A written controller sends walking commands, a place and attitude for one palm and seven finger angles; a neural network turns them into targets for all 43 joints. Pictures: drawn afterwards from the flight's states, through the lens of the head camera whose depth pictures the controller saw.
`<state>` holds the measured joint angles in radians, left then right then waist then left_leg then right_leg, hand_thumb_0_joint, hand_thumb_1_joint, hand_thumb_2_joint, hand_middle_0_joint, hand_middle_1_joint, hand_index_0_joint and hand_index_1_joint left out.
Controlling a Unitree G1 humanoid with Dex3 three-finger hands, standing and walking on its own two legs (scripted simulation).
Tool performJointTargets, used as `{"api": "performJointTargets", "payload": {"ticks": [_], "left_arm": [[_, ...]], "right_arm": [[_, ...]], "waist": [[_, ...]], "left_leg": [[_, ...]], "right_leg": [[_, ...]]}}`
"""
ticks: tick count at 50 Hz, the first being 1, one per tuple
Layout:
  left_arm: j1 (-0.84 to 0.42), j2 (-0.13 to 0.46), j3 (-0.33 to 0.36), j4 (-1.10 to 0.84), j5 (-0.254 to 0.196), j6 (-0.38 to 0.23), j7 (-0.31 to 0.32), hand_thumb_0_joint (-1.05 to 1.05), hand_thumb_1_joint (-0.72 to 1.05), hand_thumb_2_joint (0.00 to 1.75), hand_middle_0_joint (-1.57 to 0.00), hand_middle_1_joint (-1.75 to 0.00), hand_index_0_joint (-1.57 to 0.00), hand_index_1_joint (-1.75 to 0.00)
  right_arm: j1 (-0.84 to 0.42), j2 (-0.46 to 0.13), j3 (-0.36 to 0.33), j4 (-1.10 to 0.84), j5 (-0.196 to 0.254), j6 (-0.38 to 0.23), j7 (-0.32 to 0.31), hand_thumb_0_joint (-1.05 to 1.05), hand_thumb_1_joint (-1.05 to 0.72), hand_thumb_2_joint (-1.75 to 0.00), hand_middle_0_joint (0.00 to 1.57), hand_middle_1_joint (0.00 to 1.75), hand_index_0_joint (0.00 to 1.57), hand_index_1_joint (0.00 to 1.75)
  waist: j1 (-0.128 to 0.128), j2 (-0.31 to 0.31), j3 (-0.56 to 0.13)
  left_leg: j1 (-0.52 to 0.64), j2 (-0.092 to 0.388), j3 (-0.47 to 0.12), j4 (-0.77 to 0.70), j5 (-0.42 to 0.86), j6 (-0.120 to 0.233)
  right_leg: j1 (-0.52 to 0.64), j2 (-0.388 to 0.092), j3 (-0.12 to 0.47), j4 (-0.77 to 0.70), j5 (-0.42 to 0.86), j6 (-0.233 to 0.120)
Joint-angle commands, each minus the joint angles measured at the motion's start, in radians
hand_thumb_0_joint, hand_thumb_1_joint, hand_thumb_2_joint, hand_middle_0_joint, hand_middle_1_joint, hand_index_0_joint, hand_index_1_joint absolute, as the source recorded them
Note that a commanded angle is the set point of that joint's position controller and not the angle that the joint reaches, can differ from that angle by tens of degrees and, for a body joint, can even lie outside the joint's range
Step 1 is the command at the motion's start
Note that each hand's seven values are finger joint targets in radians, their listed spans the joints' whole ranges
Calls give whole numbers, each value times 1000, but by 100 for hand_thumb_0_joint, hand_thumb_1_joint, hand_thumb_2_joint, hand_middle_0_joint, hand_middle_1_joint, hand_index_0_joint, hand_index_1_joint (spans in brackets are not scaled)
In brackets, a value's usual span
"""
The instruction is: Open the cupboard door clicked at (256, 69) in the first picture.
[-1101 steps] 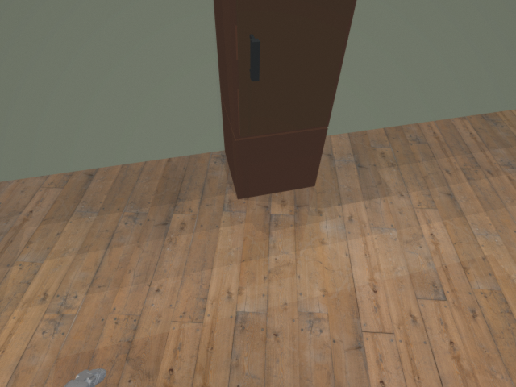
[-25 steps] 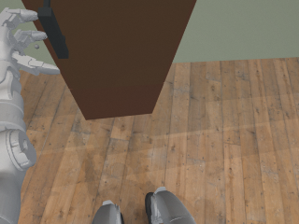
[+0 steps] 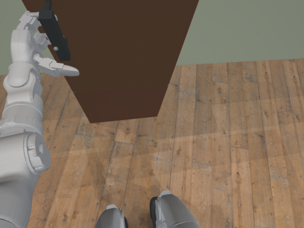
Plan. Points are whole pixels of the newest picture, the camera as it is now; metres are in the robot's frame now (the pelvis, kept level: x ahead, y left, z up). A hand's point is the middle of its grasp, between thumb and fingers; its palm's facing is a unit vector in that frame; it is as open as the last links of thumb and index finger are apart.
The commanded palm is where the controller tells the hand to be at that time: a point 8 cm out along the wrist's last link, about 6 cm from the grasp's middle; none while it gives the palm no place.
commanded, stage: slide the fingers in behind the handle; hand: left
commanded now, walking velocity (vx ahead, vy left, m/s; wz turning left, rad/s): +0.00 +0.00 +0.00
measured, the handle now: (57, 31) +0.60 +0.17 +0.07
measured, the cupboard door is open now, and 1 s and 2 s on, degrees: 0 0 9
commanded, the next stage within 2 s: close the thumb around the handle in 0.72 s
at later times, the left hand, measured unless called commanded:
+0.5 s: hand (66, 47) +0.55 +0.15 +0.07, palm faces +0.02 -1.00 -0.05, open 14.0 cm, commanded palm +0.53 +0.19 +0.07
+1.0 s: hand (65, 47) +0.55 +0.15 +0.07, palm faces +0.01 -1.00 -0.02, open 13.1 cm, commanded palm +0.53 +0.19 +0.07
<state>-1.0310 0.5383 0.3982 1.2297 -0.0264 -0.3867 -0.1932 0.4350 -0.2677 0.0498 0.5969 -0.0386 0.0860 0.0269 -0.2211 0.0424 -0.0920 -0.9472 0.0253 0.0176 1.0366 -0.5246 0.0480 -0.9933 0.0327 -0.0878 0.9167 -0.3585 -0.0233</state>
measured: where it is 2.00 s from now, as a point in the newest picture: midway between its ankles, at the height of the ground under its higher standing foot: outside the picture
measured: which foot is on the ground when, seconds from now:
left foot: down 0.00-1.00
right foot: down 0.00-1.00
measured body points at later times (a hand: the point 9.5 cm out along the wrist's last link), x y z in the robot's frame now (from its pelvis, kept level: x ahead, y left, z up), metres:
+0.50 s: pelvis +0.00 -0.01 +0.00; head +0.16 +0.01 +0.42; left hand +0.54 +0.20 +0.08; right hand -0.03 -0.26 -0.11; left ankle -0.03 +0.08 -0.67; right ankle +0.03 -0.11 -0.67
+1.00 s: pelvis +0.00 +0.00 +0.00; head +0.16 +0.02 +0.42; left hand +0.55 +0.20 +0.07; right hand -0.03 -0.26 -0.11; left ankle -0.03 +0.08 -0.67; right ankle +0.03 -0.11 -0.67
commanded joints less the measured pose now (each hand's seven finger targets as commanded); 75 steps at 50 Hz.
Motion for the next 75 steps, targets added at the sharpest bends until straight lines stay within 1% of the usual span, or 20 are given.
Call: {"api": "performJointTargets", "payload": {"ticks": [1,7,9,10,16,19,22,27,41,44,48,50,55,58,61,65,66,70,73,75], "left_arm": [[-490,206,1,-218,-18,-88,15,0,-50,30,-30,-120,-30,-120],[-473,173,-13,-173,-16,-55,32,0,-50,30,-30,-120,-30,-120],[-482,209,15,-200,-10,-64,44,0,-50,30,-30,-120,-30,-120],[-500,182,-9,-199,-10,-66,48,0,-50,30,-30,-120,-30,-120],[-514,170,-16,-183,4,-87,72,0,-50,30,-30,-120,-30,-120],[-523,186,-12,-223,13,-95,70,0,-50,30,-30,-120,-30,-120],[-518,149,-39,-194,6,-82,61,0,-50,30,-30,-120,-30,-120],[-550,160,-32,-171,0,-69,62,0,-50,30,-30,-120,-30,-120],[-495,195,1,-202,-2,-76,57,0,-50,30,-30,-120,-30,-120],[-512,134,-42,-196,-7,-74,57,0,-33,37,-31,-122,-31,-122],[-501,209,20,-186,-10,-70,65,0,-11,47,-33,-124,-33,-124],[-509,215,22,-220,-5,-85,64,0,0,52,-34,-125,-34,-125],[-458,152,-16,-232,-10,-95,59,0,28,64,-36,-128,-36,-128],[-461,117,-38,-178,-18,-68,57,0,45,71,-37,-130,-37,-130],[-469,146,-13,-213,-13,-76,66,0,62,78,-38,-132,-38,-132],[-485,125,-37,-226,-2,-100,79,0,84,88,-40,-134,-40,-134],[-465,107,-43,-209,-5,-98,78,0,90,90,-40,-135,-40,-135],[-478,110,-42,-242,-10,-110,75,0,90,90,-40,-135,-40,-135],[-474,144,-22,-220,-8,-100,72,0,90,90,-40,-135,-40,-135],[-475,136,-32,-231,-1,-106,73,0,90,90,-40,-135,-40,-135]], "right_arm": [[225,-183,-66,-7,-10,-15,-5,0,-90,-90,20,30,20,30],[225,-183,-67,-12,-6,-12,-4,0,-90,-90,20,30,20,30],[228,-185,-67,-19,-8,-16,-5,0,-90,-90,20,30,20,30],[225,-181,-67,-14,-8,-17,-5,0,-90,-90,20,30,20,30],[229,-181,-68,-2,-13,-27,1,0,-90,-90,20,30,20,30],[235,-183,-72,-10,-15,-29,0,0,-90,-90,20,30,20,30],[230,-181,-71,1,-12,-28,1,0,-90,-90,20,30,20,30],[232,-184,-66,4,-12,-31,-4,0,-90,-90,20,30,20,30],[239,-186,-69,-9,-11,-25,-4,0,-90,-90,20,30,20,30],[233,-182,-69,-7,-11,-27,-1,0,-90,-90,20,30,20,30],[235,-188,-68,-6,-11,-25,-6,0,-90,-90,20,30,20,30],[236,-185,-70,-8,-12,-26,-4,0,-90,-90,20,30,20,30],[235,-185,-77,-8,-13,-22,3,0,-90,-90,20,30,20,30],[231,-185,-75,-2,-9,-17,2,0,-90,-90,20,30,20,30],[237,-185,-77,-3,-11,-17,0,0,-90,-90,20,30,20,30],[231,-179,-77,4,-16,-20,5,0,-90,-90,20,30,20,30],[232,-180,-78,6,-16,-21,7,0,-90,-90,20,30,20,30],[228,-181,-80,2,-15,-24,7,0,-90,-90,20,30,20,30],[224,-185,-79,3,-13,-19,4,0,-90,-90,20,30,20,30],[224,-181,-77,1,-13,-22,4,0,-90,-90,20,30,20,30]], "waist": [[-23,155,-541],[-30,106,-502],[-15,117,-528],[-30,114,-527],[-37,102,-522],[-24,142,-587],[-34,133,-553],[-47,112,-515],[-21,131,-580],[-38,139,-524],[-28,98,-539],[-18,147,-572],[-13,147,-580],[-34,95,-505],[-15,127,-549],[-22,153,-530],[-27,120,-526],[-18,154,-563],[-21,106,-537],[-13,139,-554]], "left_leg": [[329,4,-94,-95,559,-40],[271,-4,-81,-103,506,-28],[270,-7,-81,-100,508,-26],[273,-6,-78,-96,500,-25],[260,-7,-81,-87,490,-26],[299,-9,-82,-86,532,-28],[298,-6,-84,-87,517,-30],[253,-10,-81,-96,456,-23],[297,-7,-82,-89,557,-30],[307,-4,-85,-91,548,-29],[250,-9,-75,-92,509,-24],[295,-8,-80,-92,551,-31],[375,5,-100,-91,644,-48],[312,1,-89,-103,561,-38],[344,1,-96,-103,604,-43],[364,4,-103,-95,623,-53],[357,3,-100,-93,612,-48],[390,4,-105,-95,640,-56],[329,-1,-91,-98,576,-43],[348,-2,-95,-101,591,-46]], "right_leg": [[299,19,57,-37,363,-4],[320,18,60,-47,360,-1],[333,16,64,-39,368,-5],[324,15,67,-43,366,-1],[311,15,67,-35,356,0],[333,13,70,-26,388,-5],[307,14,66,-37,365,-1],[314,13,69,-47,337,0],[344,15,66,-31,408,-4],[293,16,60,-40,380,-4],[353,15,71,-40,393,-1],[345,14,68,-33,408,-4],[297,19,52,-33,403,-3],[297,19,51,-47,374,1],[307,18,51,-39,391,-3],[265,18,47,-34,375,-3],[270,19,48,-37,376,-2],[274,18,47,-35,381,-4],[312,19,55,-40,383,-1],[306,16,55,-37,385,-4]]}}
